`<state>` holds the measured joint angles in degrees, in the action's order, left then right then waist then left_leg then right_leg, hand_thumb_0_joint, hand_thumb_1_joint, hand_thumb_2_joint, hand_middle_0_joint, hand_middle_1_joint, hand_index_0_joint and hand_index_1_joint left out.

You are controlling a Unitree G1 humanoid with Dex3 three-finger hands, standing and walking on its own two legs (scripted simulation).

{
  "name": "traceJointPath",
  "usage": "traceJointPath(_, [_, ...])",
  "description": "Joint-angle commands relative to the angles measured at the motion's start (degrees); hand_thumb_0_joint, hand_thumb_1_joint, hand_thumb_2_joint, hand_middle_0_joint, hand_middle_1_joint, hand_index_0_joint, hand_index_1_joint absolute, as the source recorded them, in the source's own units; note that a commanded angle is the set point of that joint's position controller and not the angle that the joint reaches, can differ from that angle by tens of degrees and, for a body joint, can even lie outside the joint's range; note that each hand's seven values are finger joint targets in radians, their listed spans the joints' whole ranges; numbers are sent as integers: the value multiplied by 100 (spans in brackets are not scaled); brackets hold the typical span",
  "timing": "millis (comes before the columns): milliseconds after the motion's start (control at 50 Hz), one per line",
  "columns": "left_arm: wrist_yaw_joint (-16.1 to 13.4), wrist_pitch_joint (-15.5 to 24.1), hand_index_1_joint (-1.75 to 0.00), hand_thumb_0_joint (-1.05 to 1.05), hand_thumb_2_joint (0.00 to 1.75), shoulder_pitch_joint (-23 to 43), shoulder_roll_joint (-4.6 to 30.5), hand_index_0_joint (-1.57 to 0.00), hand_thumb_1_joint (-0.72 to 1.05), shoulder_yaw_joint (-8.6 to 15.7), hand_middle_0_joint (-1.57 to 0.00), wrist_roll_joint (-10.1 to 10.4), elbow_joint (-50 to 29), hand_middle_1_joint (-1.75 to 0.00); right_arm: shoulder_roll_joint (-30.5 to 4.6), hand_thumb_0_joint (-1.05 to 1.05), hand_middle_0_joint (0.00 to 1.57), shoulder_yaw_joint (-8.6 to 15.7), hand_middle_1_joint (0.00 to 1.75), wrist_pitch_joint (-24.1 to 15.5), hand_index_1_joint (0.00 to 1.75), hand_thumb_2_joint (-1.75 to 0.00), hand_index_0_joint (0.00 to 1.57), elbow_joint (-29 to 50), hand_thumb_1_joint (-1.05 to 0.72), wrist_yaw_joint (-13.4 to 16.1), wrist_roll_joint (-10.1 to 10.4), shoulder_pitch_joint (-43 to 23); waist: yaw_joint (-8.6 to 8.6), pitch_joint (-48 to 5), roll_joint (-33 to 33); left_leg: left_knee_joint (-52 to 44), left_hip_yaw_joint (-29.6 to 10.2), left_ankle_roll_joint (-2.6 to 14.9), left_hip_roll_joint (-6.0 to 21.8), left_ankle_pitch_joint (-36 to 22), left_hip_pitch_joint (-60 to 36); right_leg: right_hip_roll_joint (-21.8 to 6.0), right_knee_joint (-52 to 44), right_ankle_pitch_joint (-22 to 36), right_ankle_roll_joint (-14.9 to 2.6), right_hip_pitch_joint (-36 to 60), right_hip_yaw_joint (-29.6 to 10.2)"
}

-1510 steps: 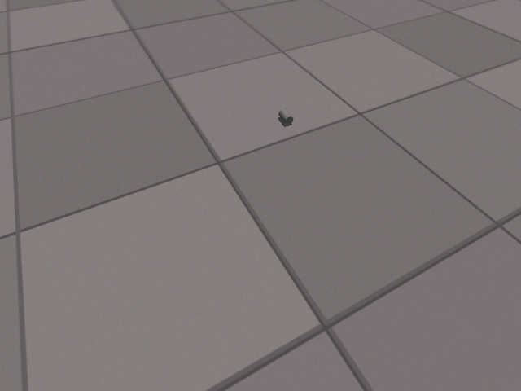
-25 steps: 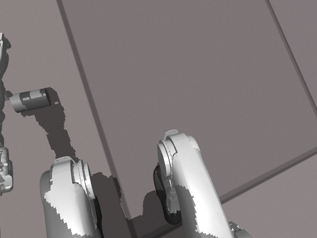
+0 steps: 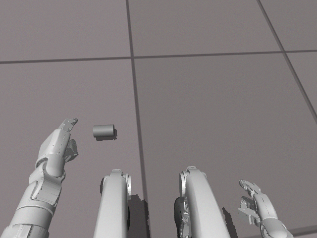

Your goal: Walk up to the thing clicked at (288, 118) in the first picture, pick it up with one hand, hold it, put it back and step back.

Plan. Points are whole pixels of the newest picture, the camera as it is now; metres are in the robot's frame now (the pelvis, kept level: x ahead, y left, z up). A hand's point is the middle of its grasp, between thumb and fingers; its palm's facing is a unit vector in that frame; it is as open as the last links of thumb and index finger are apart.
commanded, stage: home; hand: left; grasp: from above
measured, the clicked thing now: (104, 131) +0.54 +0.23 -0.49
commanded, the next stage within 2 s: none
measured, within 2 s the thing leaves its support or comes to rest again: neither
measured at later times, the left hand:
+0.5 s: hand (53, 172) +0.26 +0.18 +0.10, palm faces +0.10 -0.97 -0.23, open 7.4 cm
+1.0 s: hand (32, 187) +0.23 +0.19 +0.15, palm faces +0.12 -0.97 -0.20, open 7.4 cm
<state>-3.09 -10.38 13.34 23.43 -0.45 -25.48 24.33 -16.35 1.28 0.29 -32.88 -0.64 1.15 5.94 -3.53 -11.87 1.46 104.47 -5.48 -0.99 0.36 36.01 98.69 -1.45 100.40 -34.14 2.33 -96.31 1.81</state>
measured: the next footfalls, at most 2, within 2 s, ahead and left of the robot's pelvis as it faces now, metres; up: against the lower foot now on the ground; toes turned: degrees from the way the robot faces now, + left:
none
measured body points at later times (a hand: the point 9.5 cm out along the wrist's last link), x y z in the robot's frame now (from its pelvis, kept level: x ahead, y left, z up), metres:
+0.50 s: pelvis +0.06 -0.01 +0.17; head +0.11 +0.01 +0.62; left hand +0.25 +0.23 +0.12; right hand +0.22 -0.24 +0.09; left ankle +0.08 +0.12 -0.48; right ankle +0.09 -0.14 -0.48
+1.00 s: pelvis +0.08 +0.00 +0.20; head +0.10 +0.01 +0.65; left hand +0.22 +0.24 +0.17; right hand +0.27 -0.23 +0.14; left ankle +0.08 +0.12 -0.48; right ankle +0.09 -0.14 -0.48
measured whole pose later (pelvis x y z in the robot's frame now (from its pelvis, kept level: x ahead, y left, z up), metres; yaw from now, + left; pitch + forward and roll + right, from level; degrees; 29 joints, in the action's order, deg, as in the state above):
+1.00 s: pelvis +0.08 +0.00 +0.20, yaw +3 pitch +10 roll -3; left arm -1.1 -26.5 -28.5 12.4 1.9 2.5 -7.7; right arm -12.4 -2.2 -13.9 -30.0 9.8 0.2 15.2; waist -1.5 -9.3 2.0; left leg 58.1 -4.0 -1.0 1.6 28.4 40.0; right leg -1.3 53.8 -26.4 1.7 -37.6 2.8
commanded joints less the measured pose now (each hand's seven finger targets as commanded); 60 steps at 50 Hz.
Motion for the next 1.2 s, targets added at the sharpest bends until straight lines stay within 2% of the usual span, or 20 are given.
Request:
traceJointPath(0, [-243,-114,-30,0,90,535,616,-20,90,301,-20,698,-1483,-30,-746,0,20,256,30,-398,30,-90,20,497,-90,260,87,306,-224,-2275,685,-2462,-29,179,2,330,-2907,166,-1973,44,-353,2018,101])
traceJointPath(80, [-272,-393,-30,0,90,-12,410,-20,90,296,-20,1358,-1969,-30,-616,0,20,163,30,-599,30,-90,20,669,-90,405,119,123,-254,-2025,489,-2893,72,204,-19,271,-3342,160,-2650,5,-319,2760,-25])
traceJointPath(100, [-297,-429,-30,0,90,-119,451,-20,90,412,-20,1543,-2050,-30,-599,0,20,148,30,-657,30,-90,20,691,-90,438,114,109,-234,-1956,467,-3008,66,212,-21,307,-3441,166,-2798,-21,-306,2938,-43])
traceJointPath(140, [-324,-495,-30,0,90,-538,318,-20,90,404,-20,1804,-2145,-30,-512,0,20,89,30,-756,30,-90,20,752,-90,505,123,82,-207,-1740,343,-3267,59,219,-25,309,-3632,166,-3093,-45,-298,3253,-74])
traceJointPath(220, [-348,-688,-30,0,90,-1261,81,-20,90,471,-20,2133,-2404,-30,-410,0,20,4,30,-881,30,-90,20,766,-90,648,133,249,-141,-1541,470,-3836,4,181,13,-188,-4383,158,-3514,444,-302,3793,-37])
traceJointPath(320, [-296,-1008,-30,0,90,-2206,-236,-20,90,629,-20,2621,-2913,-30,-321,0,20,-93,30,-1019,30,-90,20,896,-90,867,156,451,-68,-1343,276,-4379,89,167,0,-1016,-5041,189,-4177,1090,-293,4799,12])
traceJointPath(400, [-221,-1202,-30,0,90,-2886,-420,-20,90,619,-20,2857,-3458,-30,-264,0,20,-120,30,-1151,30,-90,20,1007,-90,1010,123,633,-41,-1091,306,-4802,165,149,-19,-1527,-5565,202,-4677,1532,-256,5431,74])
traceJointPath(440, [-201,-1291,-30,0,90,-3266,-424,-20,90,697,-20,2918,-3669,-30,-237,0,20,-109,30,-1208,30,-90,20,1078,-90,1075,113,711,-5,-898,288,-4973,266,165,-51,-1653,-5744,208,-4971,1639,-248,5700,76])
traceJointPath(460, [-178,-1314,-30,0,90,-3408,-492,-20,90,636,-20,2944,-3758,-30,-222,0,20,-109,30,-1237,30,-90,20,1095,-90,1102,102,735,-38,-824,220,-5040,294,175,-62,-1732,-5822,227,-5089,1699,-241,5784,86])
traceJointPath(540, [-91,-1391,-30,0,90,-3986,-533,-20,90,617,-20,2955,-4193,-30,-218,0,20,-92,30,-1357,30,-90,20,1165,-90,1177,62,783,37,-698,231,-5269,282,148,-38,-2290,-6203,273,-5230,2115,-253,6068,196])
traceJointPath(640, [47,-1387,-30,0,90,-4254,-599,-20,90,552,-20,2906,-4301,-30,-235,0,20,-48,30,-1482,30,-90,20,1211,-90,1201,0,785,37,-216,100,-5552,296,180,-51,-2056,-6280,275,-5489,1881,-234,6108,275])
traceJointPath(680, [108,-1376,-30,0,90,-4257,-591,-20,90,552,-20,2889,-4336,-30,-270,0,20,-4,30,-1541,30,-90,20,1206,-90,1196,-23,774,36,-215,80,-5603,291,148,-24,-2152,-6375,292,-5439,1892,-237,6111,332])
traceJointPath(720, [146,-1367,-30,0,90,-4136,-568,-20,90,510,-20,2859,-4330,-30,-302,0,20,-8,30,-1590,30,-90,20,1222,-90,1196,-28,728,13,23,68,-5667,303,155,-26,-1961,-6355,288,-5490,1733,-224,6022,353])
traceJointPath(800, [194,-1302,-30,0,90,-3966,-536,-20,90,561,-20,2826,-4285,-30,-324,0,20,24,30,-1686,30,-90,20,1170,-90,1173,-73,730,0,-82,151,-5622,313,141,-37,-1972,-6434,262,-5454,1739,-218,6046,323])
traceJointPath(820, [194,-1294,-30,0,90,-3970,-508,-20,90,556,-20,2817,-4317,-30,-314,0,20,7,30,-1703,30,-90,20,1154,-90,1174,-71,679,78,-15,123,-5624,311,146,-44,-1950,-6379,248,-5478,1727,-200,6067,330])
traceJointPath(860, [189,-1290,-30,0,90,-4011,-501,-20,90,593,-20,2806,-4289,-30,-323,0,20,6,30,-1723,30,-90,20,1159,-90,1159,-83,685,67,-136,168,-5632,300,140,-56,-1919,-6425,249,-5459,1714,-210,6115,306])
traceJointPath(880, [187,-1290,-30,0,90,-4027,-504,-20,90,571,-20,2806,-4337,-30,-324,0,20,-1,30,-1726,30,-90,20,1156,-90,1152,-72,668,132,-101,224,-5672,299,127,-51,-1905,-6439,250,-5458,1698,-209,6127,318])
traceJointPath(960, [160,-1282,-30,0,90,-4084,-490,-20,90,559,-20,2780,-4378,-30,-335,0,20,6,30,-1721,30,-90,20,1105,-90,1136,-94,661,120,-356,360,-5633,263,83,-19,-2275,-6599,265,-5346,1971,-244,6224,309])
traceJointPath(1080, [127,-1297,-30,0,90,-4078,-522,-20,90,562,-20,2805,-4299,-30,-320,0,20,-25,30,-1698,30,-90,20,1108,-90,1147,-84,632,139,-180,132,-5630,294,135,-40,-2034,-6440,257,-5454,1823,-212,6230,302])
traceJointPath(1180, [136,-1310,-30,0,90,-4134,-518,-20,90,585,-20,2819,-4240,-30,-325,0,20,-7,30,-1709,30,-90,20,1113,-90,1158,-88,627,130,-258,20,-5559,342,150,-53,-2107,-6431,243,-5473,1919,-199,6299,271])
